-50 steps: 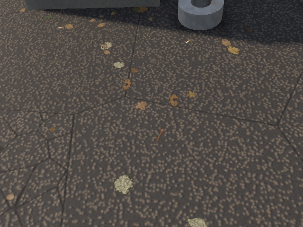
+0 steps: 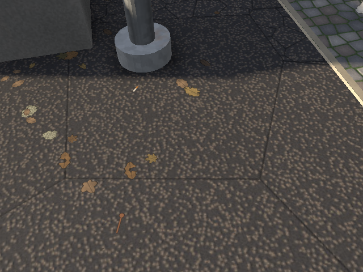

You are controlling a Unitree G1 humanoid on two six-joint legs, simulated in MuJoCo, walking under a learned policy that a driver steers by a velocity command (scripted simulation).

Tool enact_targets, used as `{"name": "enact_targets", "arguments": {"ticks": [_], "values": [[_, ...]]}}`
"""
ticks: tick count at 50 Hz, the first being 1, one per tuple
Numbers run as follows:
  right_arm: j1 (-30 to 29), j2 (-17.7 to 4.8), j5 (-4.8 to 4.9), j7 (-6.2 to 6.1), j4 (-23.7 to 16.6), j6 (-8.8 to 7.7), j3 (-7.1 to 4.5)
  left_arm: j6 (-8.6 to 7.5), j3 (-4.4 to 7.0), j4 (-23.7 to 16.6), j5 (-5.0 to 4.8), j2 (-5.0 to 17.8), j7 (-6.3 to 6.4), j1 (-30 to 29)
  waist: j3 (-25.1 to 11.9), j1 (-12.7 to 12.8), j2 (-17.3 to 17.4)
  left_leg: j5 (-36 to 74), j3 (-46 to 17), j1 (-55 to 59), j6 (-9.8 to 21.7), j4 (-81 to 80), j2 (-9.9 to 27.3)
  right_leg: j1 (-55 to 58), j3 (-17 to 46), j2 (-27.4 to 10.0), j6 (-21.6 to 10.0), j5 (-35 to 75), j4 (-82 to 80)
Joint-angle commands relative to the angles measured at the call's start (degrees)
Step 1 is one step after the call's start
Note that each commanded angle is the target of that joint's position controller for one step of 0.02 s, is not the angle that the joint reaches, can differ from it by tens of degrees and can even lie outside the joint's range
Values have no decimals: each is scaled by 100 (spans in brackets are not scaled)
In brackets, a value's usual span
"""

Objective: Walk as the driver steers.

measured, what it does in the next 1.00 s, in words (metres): walks ahead, turning left: left foot, then right foot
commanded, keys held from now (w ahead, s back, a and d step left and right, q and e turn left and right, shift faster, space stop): w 0.32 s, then w+q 0.48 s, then no key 0.20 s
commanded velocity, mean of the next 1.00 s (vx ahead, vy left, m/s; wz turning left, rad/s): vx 0.46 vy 0.00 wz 0.22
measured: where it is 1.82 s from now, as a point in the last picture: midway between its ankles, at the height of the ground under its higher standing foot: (196, 216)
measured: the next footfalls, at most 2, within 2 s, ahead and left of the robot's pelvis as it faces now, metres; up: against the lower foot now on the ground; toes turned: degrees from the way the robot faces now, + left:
left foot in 0.14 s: +0.28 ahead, +0.13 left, +0.00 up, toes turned +1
right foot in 0.64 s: +0.57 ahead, -0.10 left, +0.00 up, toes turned +8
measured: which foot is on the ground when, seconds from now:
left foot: up 0.00-0.12, down 0.14-0.64, up 0.66-1.00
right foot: down 0.00-0.16, up 0.18-0.62, down 0.64-1.00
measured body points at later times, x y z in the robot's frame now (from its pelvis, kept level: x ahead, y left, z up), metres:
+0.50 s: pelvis +0.29 +0.04 +0.00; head +0.32 +0.04 +0.45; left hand +0.49 +0.30 -0.08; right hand +0.32 -0.24 -0.12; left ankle +0.24 +0.13 -0.74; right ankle +0.48 -0.14 -0.69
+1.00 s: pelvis +0.55 +0.02 +0.00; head +0.59 +0.03 +0.45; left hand +0.51 +0.31 -0.12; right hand +0.81 -0.17 -0.09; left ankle +0.66 +0.19 -0.70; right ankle +0.53 -0.11 -0.74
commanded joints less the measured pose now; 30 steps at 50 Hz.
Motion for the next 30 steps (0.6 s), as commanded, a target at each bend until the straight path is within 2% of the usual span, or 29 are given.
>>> {"name": "enact_targets", "arguments": {"ticks": [1,3,4,5,6,7,8,9,10,11,12,13,14,16,17,18,20,22,24,27,30], "values": [[-872,-279,32,75,-629,-112,-3,-75,283,-172,-56,1043,47,47,550,-39,-724,331,26,190,131,-571,-170,-509,581,-1539,-814,1617,-418],[-866,-392,20,119,-666,-139,-30,-28,307,-85,-79,1076,66,65,478,-154,-721,23,4,243,301,-759,-214,-58,569,-1696,-717,2146,-140],[-740,-470,13,121,-645,-142,-60,6,322,-62,-68,1123,78,51,343,-250,-774,-200,74,467,382,-779,-305,125,541,-1719,-658,2797,106],[-471,-596,4,97,-590,-133,-119,45,341,-53,-45,1196,91,27,77,-405,-893,-474,218,915,482,-726,-478,263,502,-1690,-595,3853,532],[184,-781,1,47,-417,-114,-230,106,330,-46,-20,1203,107,-29,-395,-771,-930,-580,409,1819,642,-760,-683,222,344,-1520,-481,4855,1407],[1091,-1024,0,-26,-187,-82,-346,143,265,-71,21,1095,137,18,-1034,-1180,-862,-479,264,3302,839,-609,-511,-448,182,-1270,-291,4696,2635],[1876,-1593,-140,-92,-94,-51,-475,80,81,-246,85,508,87,648,-2075,-1059,271,-976,-1996,5749,1653,-472,1053,-2605,46,-631,64,2423,4945],[2070,-1339,-26,-43,21,-47,-414,-40,-23,-110,4,248,55,836,-2837,-1014,1228,-2236,-4349,6437,2188,-1635,1768,-3724,659,204,243,-1615,6351],[1690,-1008,38,-59,-2,-49,-304,-146,141,-251,-189,879,18,166,-1888,-1101,775,-2897,-3929,5799,1852,-1991,1559,-4402,987,-164,138,-1566,6785],[1304,-838,6,-96,-74,-38,-261,-209,144,-430,-276,960,2,-372,-1108,-997,442,-2734,-3084,4933,1629,-2099,1367,-4562,756,-472,49,-1128,6638],[958,-715,-50,-107,-103,-48,-221,-233,131,-484,-187,903,22,-644,-571,-792,9,-2142,-2481,4001,1522,-2264,1167,-4411,597,-749,37,-668,6218],[740,-540,-127,-103,-143,-84,-174,-194,172,-452,-83,887,45,-661,-369,-590,19,-1605,-2044,3393,1444,-2401,946,-4077,604,-951,36,-364,5851],[630,-494,-178,-98,-153,-101,-163,-131,162,-390,-58,782,38,-485,-329,-427,139,-1353,-1821,3006,1458,-2561,834,-3746,624,-1032,59,-191,5737],[617,-517,-118,-90,-86,-170,-177,-11,118,-319,-32,561,49,-321,-246,-279,161,-1009,-1441,2588,1577,-2852,773,-3559,546,-1107,159,-93,5443],[658,-580,-80,-97,-42,-195,-191,14,109,-396,14,539,68,-491,-104,-276,124,-878,-1320,2427,1620,-2974,735,-3655,502,-1136,235,50,5188],[725,-647,-60,-121,-2,-198,-208,12,103,-503,63,535,84,-738,19,-309,64,-749,-1228,2384,1649,-3053,703,-3824,477,-1148,320,302,4872],[892,-744,-33,-186,51,-169,-240,-42,77,-651,99,488,78,-1197,134,-422,-48,-551,-1026,2483,1577,-3092,560,-3998,452,-1106,426,1022,4057],[1064,-830,8,-241,91,-118,-266,-119,36,-752,84,386,36,-1665,189,-583,-101,-401,-784,2508,1406,-3021,373,-3801,360,-921,482,1707,3106],[1369,-929,48,-278,174,-62,-294,-181,6,-838,40,332,-29,-2102,187,-771,-98,-422,-741,2577,1321,-2898,348,-3512,246,-707,547,2123,2487],[1693,-942,100,-309,267,40,-308,-248,31,-973,-24,446,-120,-2506,184,-869,8,-600,-1063,3017,1250,-2515,543,-3409,375,-576,508,2067,1960],[1698,-990,80,-354,273,134,-353,-309,130,-936,-40,710,-149,-2251,37,-605,223,-487,-1434,3364,1069,-1950,736,-2898,421,-507,318,1432,1666]]}}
